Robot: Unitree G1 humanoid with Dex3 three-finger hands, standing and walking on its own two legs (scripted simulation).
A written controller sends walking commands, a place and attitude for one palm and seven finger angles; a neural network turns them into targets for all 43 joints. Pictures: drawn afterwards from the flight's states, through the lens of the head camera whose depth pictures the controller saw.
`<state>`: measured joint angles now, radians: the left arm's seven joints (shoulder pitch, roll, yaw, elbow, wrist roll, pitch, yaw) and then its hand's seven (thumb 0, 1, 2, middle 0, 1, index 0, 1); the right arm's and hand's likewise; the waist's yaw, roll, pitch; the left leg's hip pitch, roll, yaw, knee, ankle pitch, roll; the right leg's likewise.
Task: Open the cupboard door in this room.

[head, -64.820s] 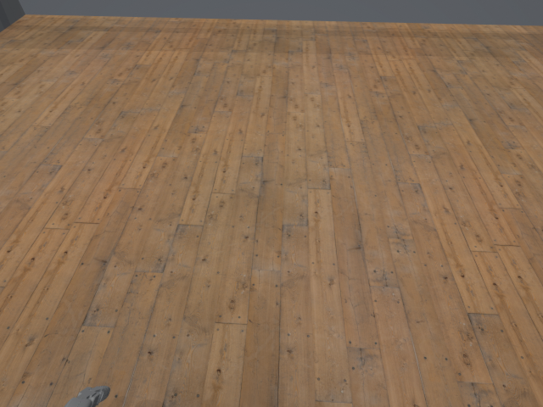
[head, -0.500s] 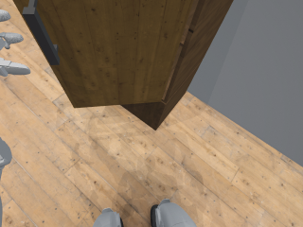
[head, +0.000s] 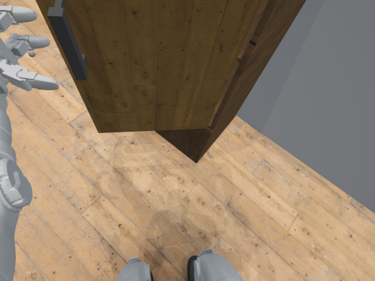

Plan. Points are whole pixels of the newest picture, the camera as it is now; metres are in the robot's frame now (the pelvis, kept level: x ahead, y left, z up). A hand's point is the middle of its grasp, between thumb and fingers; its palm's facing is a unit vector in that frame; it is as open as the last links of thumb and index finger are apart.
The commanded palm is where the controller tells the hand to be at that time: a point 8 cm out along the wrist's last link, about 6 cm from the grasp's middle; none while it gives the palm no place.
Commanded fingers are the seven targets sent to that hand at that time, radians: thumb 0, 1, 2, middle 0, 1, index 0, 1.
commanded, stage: slide the fingers in behind the handle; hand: left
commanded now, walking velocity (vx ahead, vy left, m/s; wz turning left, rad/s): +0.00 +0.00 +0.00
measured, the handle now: (72, 41) +0.56 +0.17 +0.11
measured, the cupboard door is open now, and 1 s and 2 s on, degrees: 45 45 45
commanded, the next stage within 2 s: move the hooked fingers beside the handle in 1.40 s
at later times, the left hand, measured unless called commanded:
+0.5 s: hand (46, 57) +0.53 +0.21 +0.11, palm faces +0.04 -1.00 +0.01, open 14.3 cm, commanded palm +0.50 +0.24 +0.11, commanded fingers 0.00 -0.50 0.30 -0.30 -1.20 -0.30 -1.20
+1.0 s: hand (52, 60) +0.52 +0.20 +0.11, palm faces +0.09 -1.00 -0.01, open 14.9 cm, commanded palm +0.50 +0.20 +0.11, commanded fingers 0.00 -0.50 0.30 -0.30 -1.20 -0.30 -1.20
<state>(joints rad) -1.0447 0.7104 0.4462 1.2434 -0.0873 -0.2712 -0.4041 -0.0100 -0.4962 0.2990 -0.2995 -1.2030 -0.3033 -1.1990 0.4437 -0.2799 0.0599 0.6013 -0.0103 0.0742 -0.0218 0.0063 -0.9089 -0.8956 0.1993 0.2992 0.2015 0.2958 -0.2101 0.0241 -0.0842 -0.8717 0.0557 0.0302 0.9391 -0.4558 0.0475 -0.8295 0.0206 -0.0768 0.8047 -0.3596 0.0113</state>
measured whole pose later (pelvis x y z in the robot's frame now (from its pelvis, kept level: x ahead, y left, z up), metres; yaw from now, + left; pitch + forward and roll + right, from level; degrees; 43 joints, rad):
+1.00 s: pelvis +0.01 -0.02 +0.00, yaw +3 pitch +20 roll -4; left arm -1.00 0.52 0.26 1.19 -0.16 -0.31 -0.19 -0.01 -0.50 0.30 -0.12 -1.13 -0.11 -1.15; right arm 0.43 -0.27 0.02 0.70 -0.02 0.03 0.02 0.01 -0.91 -0.90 0.20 0.30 0.20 0.30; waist -0.14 0.04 -0.09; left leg -0.82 0.03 -0.02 0.91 -0.45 0.02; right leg -0.77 0.00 -0.12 0.80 -0.39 -0.01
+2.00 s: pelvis +0.00 -0.02 +0.00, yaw +5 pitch +21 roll -4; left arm -1.06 0.52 0.25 1.25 -0.15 -0.32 -0.20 -0.01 -0.50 0.30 -0.14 -1.14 -0.12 -1.17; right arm 0.41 -0.27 0.03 0.71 -0.02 0.00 0.01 0.01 -0.91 -0.90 0.20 0.30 0.20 0.30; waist -0.15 0.04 -0.08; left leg -0.85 0.01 -0.04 0.93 -0.44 0.02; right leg -0.79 0.01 -0.10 0.83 -0.40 0.00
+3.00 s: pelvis +0.01 -0.02 +0.01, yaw +2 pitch +20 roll -3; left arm -0.93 0.62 0.45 1.19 -0.11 -0.31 -0.38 -0.01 -0.50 0.30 -0.28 -1.19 -0.28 -1.19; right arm 0.42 -0.28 0.04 0.62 0.00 0.07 -0.01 0.01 -0.91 -0.90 0.20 0.30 0.20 0.30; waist -0.18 0.04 -0.10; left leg -0.80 0.05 0.01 0.90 -0.45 0.03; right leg -0.77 0.04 -0.05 0.80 -0.38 0.00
